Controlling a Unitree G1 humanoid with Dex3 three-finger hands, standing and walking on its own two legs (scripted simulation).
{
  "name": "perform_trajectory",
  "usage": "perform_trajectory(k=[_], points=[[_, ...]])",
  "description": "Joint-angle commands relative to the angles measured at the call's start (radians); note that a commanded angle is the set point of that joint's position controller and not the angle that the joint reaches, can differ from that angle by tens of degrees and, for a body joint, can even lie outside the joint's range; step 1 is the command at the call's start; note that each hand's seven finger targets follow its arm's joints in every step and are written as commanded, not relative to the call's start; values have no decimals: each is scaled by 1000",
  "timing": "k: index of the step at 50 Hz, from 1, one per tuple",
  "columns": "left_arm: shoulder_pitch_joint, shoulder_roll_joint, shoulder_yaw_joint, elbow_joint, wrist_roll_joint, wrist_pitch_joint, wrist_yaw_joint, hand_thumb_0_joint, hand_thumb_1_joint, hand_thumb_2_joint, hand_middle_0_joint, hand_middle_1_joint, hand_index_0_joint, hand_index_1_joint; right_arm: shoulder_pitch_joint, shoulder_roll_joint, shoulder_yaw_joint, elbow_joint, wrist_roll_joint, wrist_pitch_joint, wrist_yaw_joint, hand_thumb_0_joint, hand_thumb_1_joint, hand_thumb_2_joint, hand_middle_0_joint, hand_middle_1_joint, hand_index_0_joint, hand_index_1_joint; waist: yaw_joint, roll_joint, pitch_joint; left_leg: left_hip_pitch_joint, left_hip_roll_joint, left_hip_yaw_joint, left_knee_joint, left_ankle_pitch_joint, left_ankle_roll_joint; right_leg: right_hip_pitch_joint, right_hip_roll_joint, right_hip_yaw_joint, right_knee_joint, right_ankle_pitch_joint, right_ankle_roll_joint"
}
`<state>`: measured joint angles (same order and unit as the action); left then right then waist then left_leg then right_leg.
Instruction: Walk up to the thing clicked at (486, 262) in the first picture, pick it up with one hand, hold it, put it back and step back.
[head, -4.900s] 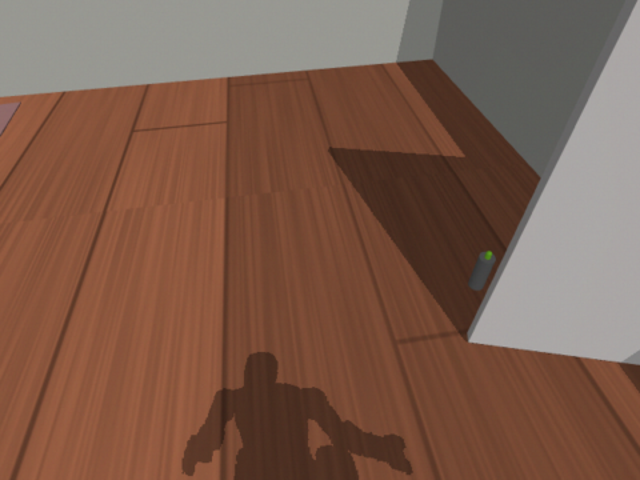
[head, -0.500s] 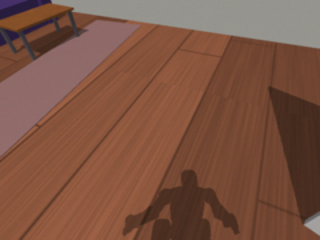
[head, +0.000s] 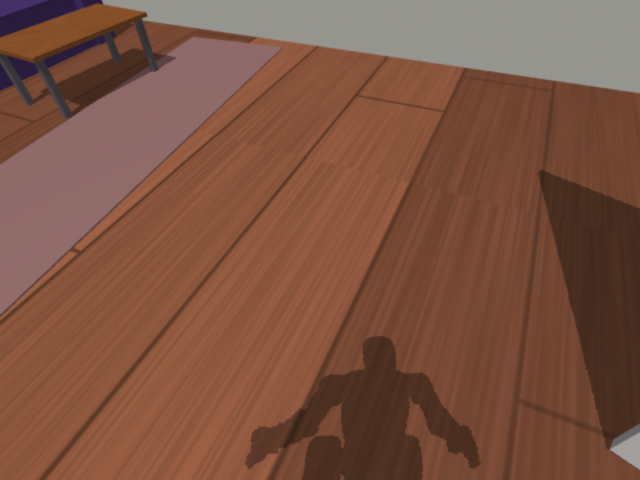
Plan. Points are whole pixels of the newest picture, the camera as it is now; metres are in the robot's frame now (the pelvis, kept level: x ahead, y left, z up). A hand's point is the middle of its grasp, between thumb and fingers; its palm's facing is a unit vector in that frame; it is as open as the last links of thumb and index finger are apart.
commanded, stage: stand
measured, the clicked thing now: out of the picture +0.56 -1.01 -0.68
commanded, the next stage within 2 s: walk up in 0.72 s
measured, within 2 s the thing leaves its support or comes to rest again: neither
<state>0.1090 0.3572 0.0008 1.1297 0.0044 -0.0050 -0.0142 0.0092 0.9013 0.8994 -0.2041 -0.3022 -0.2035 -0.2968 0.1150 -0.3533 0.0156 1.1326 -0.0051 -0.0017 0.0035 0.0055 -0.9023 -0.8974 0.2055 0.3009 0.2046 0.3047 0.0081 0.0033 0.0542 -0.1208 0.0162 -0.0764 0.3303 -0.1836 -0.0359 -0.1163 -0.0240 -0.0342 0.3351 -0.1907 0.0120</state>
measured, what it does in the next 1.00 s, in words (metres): lifts its left foot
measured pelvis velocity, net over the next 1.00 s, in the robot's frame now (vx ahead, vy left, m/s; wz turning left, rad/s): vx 0.05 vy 0.04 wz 0.05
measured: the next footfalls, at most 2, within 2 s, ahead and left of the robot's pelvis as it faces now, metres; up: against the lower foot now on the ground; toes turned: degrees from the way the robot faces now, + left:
left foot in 1.02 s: +0.16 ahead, +0.20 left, +0.00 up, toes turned +7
right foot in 1.50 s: +0.48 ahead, -0.09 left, +0.00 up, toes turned -7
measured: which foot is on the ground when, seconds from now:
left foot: down 0.00-0.78, up 0.80-1.00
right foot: down 0.00-1.00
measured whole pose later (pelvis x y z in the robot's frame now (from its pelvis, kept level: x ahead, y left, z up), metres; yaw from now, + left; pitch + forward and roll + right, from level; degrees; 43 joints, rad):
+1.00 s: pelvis +0.05 +0.04 -0.01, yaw +3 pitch -2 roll -1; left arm 0.26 0.45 0.09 1.04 0.04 -0.03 -0.08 0.01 0.90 0.90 -0.21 -0.30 -0.21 -0.30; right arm 0.19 -0.45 -0.10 1.03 -0.03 -0.03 0.09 0.01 -0.90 -0.90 0.20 0.30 0.20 0.30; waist 0.06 -0.01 0.02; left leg -0.38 0.07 0.02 0.63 -0.35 0.01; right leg -0.06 -0.08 -0.06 0.41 -0.34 -0.01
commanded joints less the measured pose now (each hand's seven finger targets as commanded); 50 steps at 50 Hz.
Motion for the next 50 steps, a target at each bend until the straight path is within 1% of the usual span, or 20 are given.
perform_trajectory(k=[1, 2, 9, 22, 24, 27, 35, 36, 37, 38, 39, 40, 41, 42, 43, 44, 45, 47, 49, 50], points=[[-32, 220, 45, -58, 4, -23, 20, 0, 900, 900, -200, -300, -200, -300, -36, -219, -45, -62, -1, -25, -14, 0, -900, -900, 200, 300, 200, 300, -2, -6, -106, 2, 103, -50, -27, 223, 45, 60, -112, 82, -36, 170, -30], [-25, 219, 44, -58, 3, -24, 20, 0, 900, 900, -200, -300, -200, -300, -35, -219, -45, -63, 0, -24, -14, 0, -900, -900, 200, 300, 200, 300, -2, -5, -111, 11, 101, -47, -21, 231, 46, 55, -113, 83, -38, 187, -28], [-29, 222, 46, -57, 2, -22, 21, 0, 900, 900, -200, -300, -200, -300, -28, -211, -40, -64, -2, -21, -13, 0, -900, -900, 200, 300, 200, 300, -5, 0, -71, -21, 94, -48, -41, 162, 41, 41, -109, 83, -52, 119, -28], [-26, 215, 46, -61, 4, -25, 20, 0, 900, 900, -200, -300, -200, -300, -35, -219, -45, -70, 0, -22, -15, 0, -900, -900, 200, 300, 200, 300, -1, 10, -90, -6, 99, -47, -26, 201, 46, 61, -112, 84, -51, 170, -30], [-28, 214, 46, -59, 5, -23, 21, 0, 900, 900, -200, -300, -200, -300, -34, -216, -44, -69, -2, -21, -14, 0, -900, -900, 200, 300, 200, 300, -3, 6, -64, -19, 95, -47, -36, 158, 47, 45, -108, 83, -58, 125, -28], [-26, 213, 46, -59, 3, -23, 21, 0, 900, 900, -200, -300, -200, -300, -30, -219, -45, -69, 0, -21, -14, 0, -900, -900, 200, 300, 200, 300, -3, 9, -71, -11, 100, -52, -38, 183, 48, 52, -108, 84, -53, 142, -28], [-29, 220, 49, -61, 5, -22, 20, 0, 900, 900, -200, -300, -200, -300, -23, -212, -44, -71, -2, -21, -13, 0, -900, -900, 200, 300, 200, 300, -8, 2, -61, -26, 97, -50, -47, 138, 46, 41, -106, 84, -55, 99, -30], [32, 340, 128, -113, 21, -40, -17, 0, 900, 900, -200, -300, -200, -300, 22, -316, -124, -125, -21, -45, 17, 0, -900, -900, 200, 300, 200, 300, 10, -19, -185, -59, 66, -66, 41, -435, 131, 80, -74, 70, 39, -435, -75], [30, 328, 128, -109, 29, -41, -30, 0, 900, 900, -200, -300, -200, -300, -43, -323, -129, -140, -31, -44, 33, 0, -900, -900, 200, 300, 200, 300, 37, 11, -73, -226, 65, -72, 75, -529, 133, 23, -112, 127, 46, -557, -96], [35, 328, 134, -116, 31, -42, -35, 0, 900, 900, -200, -300, -200, -300, -81, -300, -123, -160, -36, -42, 39, 0, -900, -900, 200, 300, 200, 300, 55, -8, -3, -377, 31, -23, 126, -505, 106, 52, -153, 191, -13, -629, -119], [91, 350, 148, -117, 30, -47, -37, 0, 900, 900, -200, -300, -200, -300, -135, -269, -119, -199, -36, -43, 45, 0, -900, -900, 200, 300, 200, 300, 90, -97, 30, -508, 0, 55, 285, -380, 84, 118, -253, 313, -122, -700, -173], [115, 373, 156, -126, 31, -58, -31, 0, 900, 900, -200, -300, -200, -300, -172, -243, -119, -220, -38, -47, 45, 0, -900, -900, 200, 300, 200, 300, 123, -179, 68, -619, 12, 92, 485, -269, 64, 153, -396, 451, -242, -661, -239], [114, 376, 155, -136, 34, -70, -30, 0, 900, 900, -200, -300, -200, -300, -172, -244, -125, -220, -36, -55, 44, 0, -900, -900, 200, 300, 200, 300, 126, -119, 75, -653, 52, 31, 491, -259, 52, 186, -435, 484, -249, -540, -277], [115, 383, 159, -143, 36, -72, -31, 0, 900, 900, -200, -300, -200, -300, -162, -255, -131, -221, -28, -63, 51, 0, -900, -900, 200, 300, 200, 300, 118, -116, 60, -643, 80, 22, 453, -270, 58, 219, -426, 468, -244, -477, -286], [104, 358, 155, -152, 36, -73, -31, 0, 900, 900, -200, -300, -200, -300, -124, -264, -136, -210, -26, -69, 60, 0, -900, -900, 200, 300, 200, 300, 97, -96, 29, -585, 93, 19, 454, -260, 53, 214, -361, 396, -220, -451, -262], [58, 355, 153, -169, 43, -72, -34, 0, 900, 900, -200, -300, -200, -300, -89, -257, -139, -205, -26, -73, 71, 0, -900, -900, 200, 300, 200, 300, 68, -133, -1, -514, 94, 26, 410, -283, 53, 185, -315, 317, -205, -463, -236], [21, 353, 150, -189, 42, -68, -39, 0, 900, 900, -200, -300, -200, -300, -48, -257, -146, -196, -32, -70, 80, 0, -900, -900, 200, 300, 200, 300, 45, -162, -23, -405, 81, 52, 389, -271, 47, 94, -275, 250, -190, -487, -210], [-58, 363, 147, -227, 43, -63, -48, 0, 900, 900, -200, -300, -200, -300, 35, -258, -155, -193, -29, -61, 89, 0, -900, -900, 200, 300, 200, 300, -14, -241, -20, -204, 70, 103, 330, -192, 45, -109, -231, 172, -173, -495, -179], [-123, 349, 141, -255, 37, -55, -56, 0, 900, 900, -200, -300, -200, -300, 179, -259, -174, -155, -27, -58, 84, 0, -900, -900, 200, 300, 200, 300, -91, -192, -19, 67, 36, 164, 257, -32, 27, -348, -183, 86, -60, -530, -152], [-133, 314, 131, -259, 40, -49, -59, 0, 900, 900, -200, -300, -200, -300, 283, -275, -192, -123, -28, -59, 73, 0, -900, -900, 200, 300, 200, 300, -146, -82, -40, 225, 23, 160, 231, -25, 25, -467, -141, 29, 102, -529, -132]])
